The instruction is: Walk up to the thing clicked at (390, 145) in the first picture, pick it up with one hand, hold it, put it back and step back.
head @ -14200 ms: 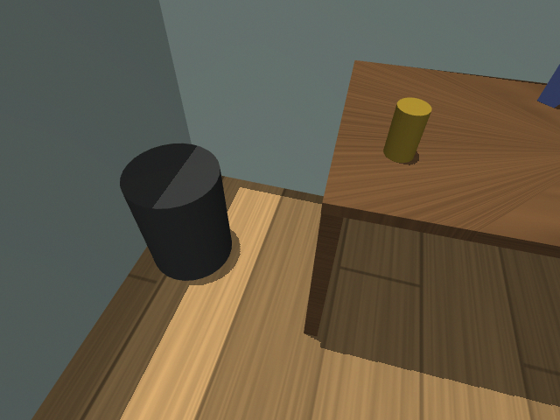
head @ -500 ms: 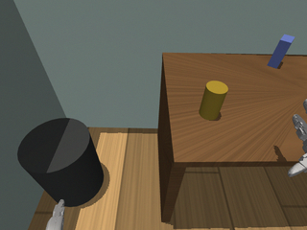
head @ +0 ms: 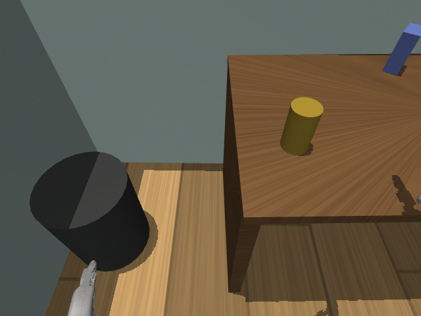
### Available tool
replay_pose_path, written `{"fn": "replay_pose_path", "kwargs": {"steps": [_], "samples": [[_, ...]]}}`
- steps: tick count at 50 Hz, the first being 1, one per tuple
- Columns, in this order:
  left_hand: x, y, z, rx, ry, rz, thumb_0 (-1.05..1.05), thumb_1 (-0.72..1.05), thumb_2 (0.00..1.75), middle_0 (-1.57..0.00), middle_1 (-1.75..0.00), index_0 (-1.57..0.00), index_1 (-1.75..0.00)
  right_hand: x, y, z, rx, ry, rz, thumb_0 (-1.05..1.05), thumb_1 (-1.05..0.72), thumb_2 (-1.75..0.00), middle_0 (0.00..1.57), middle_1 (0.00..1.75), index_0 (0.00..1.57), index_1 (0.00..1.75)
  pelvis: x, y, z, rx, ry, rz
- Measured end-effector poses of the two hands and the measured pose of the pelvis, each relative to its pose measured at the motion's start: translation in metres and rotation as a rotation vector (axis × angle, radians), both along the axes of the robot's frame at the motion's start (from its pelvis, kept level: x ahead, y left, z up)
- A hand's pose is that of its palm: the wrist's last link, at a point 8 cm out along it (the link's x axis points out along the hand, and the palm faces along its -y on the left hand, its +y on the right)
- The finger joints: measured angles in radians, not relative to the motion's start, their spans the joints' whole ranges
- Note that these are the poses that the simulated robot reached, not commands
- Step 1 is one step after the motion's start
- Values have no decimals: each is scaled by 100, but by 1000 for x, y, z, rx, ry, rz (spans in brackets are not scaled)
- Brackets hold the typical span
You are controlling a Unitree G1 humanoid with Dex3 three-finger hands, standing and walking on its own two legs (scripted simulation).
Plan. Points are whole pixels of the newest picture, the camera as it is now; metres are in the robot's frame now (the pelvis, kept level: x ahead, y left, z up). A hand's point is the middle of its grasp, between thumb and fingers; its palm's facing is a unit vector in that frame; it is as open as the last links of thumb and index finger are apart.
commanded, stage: go down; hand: right
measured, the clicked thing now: (299, 127) +0.56 -0.18 +0.03
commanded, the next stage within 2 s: approach in 1.76 s
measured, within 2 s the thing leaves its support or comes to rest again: neither
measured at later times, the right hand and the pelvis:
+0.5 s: hand out of the picture +0.40 -0.36 +0.16, palm faces +0.11 +0.99 +0.02, open 17.4 cm; pelvis +0.00 -0.01 -0.01, yaw +1 degrees
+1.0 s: hand out of the picture +0.43 -0.37 +0.16, palm faces +0.15 +0.99 +0.02, open 17.3 cm; pelvis +0.00 -0.01 -0.02, yaw +1 degrees
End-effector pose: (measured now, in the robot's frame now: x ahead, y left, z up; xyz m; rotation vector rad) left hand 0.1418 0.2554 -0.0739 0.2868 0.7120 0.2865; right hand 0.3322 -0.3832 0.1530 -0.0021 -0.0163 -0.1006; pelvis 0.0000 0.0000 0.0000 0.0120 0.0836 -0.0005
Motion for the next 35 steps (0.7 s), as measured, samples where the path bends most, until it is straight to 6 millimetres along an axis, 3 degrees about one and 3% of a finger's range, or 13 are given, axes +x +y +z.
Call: {"fn": "replay_pose_path", "kwargs": {"steps": [6,14,19,25,35], "samples": [[-5,7,7,22,-23,21,-1,-54,5,-6,-5,-5,-6,18,0,-7,26,38,15,-1,52,-2,6,4,5,4,1,-1,-2,0,26,9],[-14,1,4,31,16,7,-1,-55,6,-6,-5,-5,-6,26,-19,-6,9,21,-34,-1,53,-3,6,4,5,4,0,-3,-6,9,53,15],[-8,-6,0,25,15,-5,-1,-55,6,-6,-5,-5,-6,34,-24,-3,-5,22,-23,-1,52,-3,6,4,5,4,-1,-7,-9,15,72,12],[2,-9,12,38,-62,-8,-1,-55,6,-6,-5,-5,-6,46,-25,1,22,9,-9,-1,50,-3,6,4,5,4,2,-11,-11,18,84,14],[-19,-10,-1,30,24,3,-1,-56,7,-6,-5,-5,-6,58,-32,-8,16,32,-37,-1,51,-3,6,4,5,4,2,-14,-16,27,107,20]]}}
